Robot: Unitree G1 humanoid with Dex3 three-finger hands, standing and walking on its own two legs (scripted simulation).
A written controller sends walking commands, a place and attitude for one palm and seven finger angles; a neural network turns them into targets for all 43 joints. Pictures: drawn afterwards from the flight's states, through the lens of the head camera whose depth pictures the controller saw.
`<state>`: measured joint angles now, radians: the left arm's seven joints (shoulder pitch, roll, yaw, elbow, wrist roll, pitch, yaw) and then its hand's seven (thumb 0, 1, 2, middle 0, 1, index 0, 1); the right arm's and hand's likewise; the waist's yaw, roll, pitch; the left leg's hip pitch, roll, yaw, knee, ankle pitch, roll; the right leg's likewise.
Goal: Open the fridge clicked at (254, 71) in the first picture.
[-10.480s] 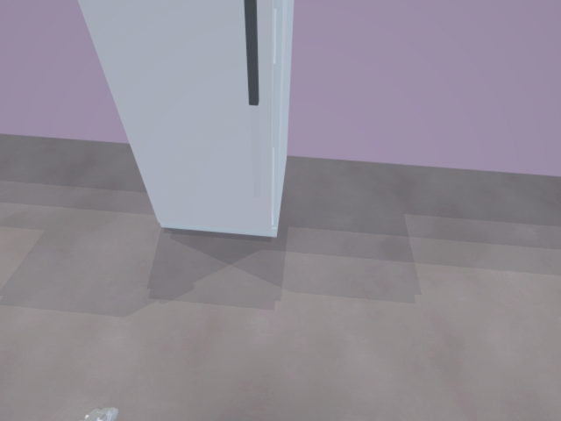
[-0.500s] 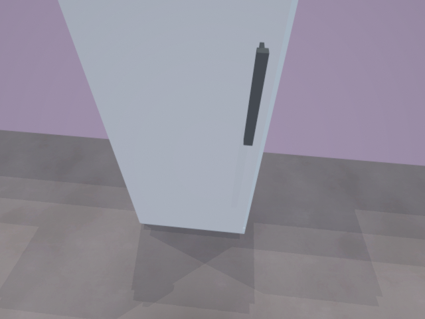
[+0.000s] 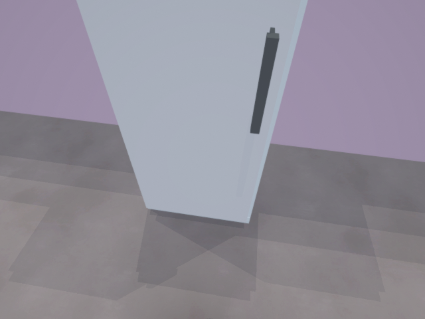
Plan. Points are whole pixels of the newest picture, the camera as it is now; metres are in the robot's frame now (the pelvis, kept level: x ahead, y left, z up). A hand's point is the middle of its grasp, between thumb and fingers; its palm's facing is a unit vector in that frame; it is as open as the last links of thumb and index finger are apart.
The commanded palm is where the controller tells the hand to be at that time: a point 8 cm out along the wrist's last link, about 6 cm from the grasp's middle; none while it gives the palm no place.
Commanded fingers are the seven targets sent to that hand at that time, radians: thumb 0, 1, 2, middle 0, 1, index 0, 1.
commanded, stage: look again from close up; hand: right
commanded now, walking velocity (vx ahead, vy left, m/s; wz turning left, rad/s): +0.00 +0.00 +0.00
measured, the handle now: (262, 85) +0.64 -0.08 +0.11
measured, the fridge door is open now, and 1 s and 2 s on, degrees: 0 0 0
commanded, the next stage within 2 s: shuffle to correct the standing spot in 0.12 s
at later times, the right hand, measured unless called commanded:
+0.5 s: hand out of the picture +0.08 -0.19 -0.16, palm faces +0.00 +0.98 -0.22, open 7.4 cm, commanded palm none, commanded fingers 0.00 -0.90 -0.90 0.20 0.30 0.20 0.30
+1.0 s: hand (284, 315) +0.18 -0.15 -0.17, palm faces +0.06 +0.99 -0.16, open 7.4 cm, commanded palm none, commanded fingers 0.00 -0.90 -0.90 0.20 0.30 0.20 0.30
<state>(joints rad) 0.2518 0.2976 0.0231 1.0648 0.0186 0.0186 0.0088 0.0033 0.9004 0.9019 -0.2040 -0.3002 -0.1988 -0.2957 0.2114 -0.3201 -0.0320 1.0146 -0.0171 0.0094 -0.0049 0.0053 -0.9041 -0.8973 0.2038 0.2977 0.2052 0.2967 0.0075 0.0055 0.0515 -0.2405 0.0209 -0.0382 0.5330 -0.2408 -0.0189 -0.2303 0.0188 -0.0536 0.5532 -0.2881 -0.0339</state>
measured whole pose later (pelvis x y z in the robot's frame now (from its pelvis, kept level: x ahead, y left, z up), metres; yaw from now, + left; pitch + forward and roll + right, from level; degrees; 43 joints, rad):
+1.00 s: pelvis +0.17 +0.04 +0.01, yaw -4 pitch +0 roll +1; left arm 0.38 0.12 0.02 1.12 0.03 -0.04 0.05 0.00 0.90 0.90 -0.20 -0.30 -0.20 -0.30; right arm 0.22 -0.18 -0.05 1.04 -0.03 0.04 0.02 0.01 -0.91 -0.90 0.20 0.30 0.20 0.30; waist 0.03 0.01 0.10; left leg -0.54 0.09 0.06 0.89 -0.25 -0.02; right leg -0.03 -0.08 -0.10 0.41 -0.38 0.03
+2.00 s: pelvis +0.18 +0.10 +0.01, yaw -4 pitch -3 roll +0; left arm 0.27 0.17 0.02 1.12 0.02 0.03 0.01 0.00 0.92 0.90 -0.20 -0.30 -0.19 -0.30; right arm 0.30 -0.14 0.01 1.10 -0.01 0.02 -0.04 0.01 -0.91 -0.90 0.20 0.30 0.20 0.30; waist 0.02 -0.02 0.02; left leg -0.11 0.01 0.05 0.45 -0.29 0.01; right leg -0.23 -0.02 -0.14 0.42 -0.13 -0.03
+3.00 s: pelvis +0.19 +0.06 +0.00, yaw -3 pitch +0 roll +0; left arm 0.26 0.17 0.00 1.06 0.02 -0.03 0.02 0.00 0.91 0.90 -0.20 -0.30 -0.19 -0.30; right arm 0.33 -0.16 0.01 1.06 -0.03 0.00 -0.04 0.00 -0.91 -0.90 0.20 0.30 0.20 0.30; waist 0.00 0.02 0.01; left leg -0.15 0.07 0.02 0.47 -0.31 -0.05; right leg -0.28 0.04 -0.16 0.45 -0.18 -0.10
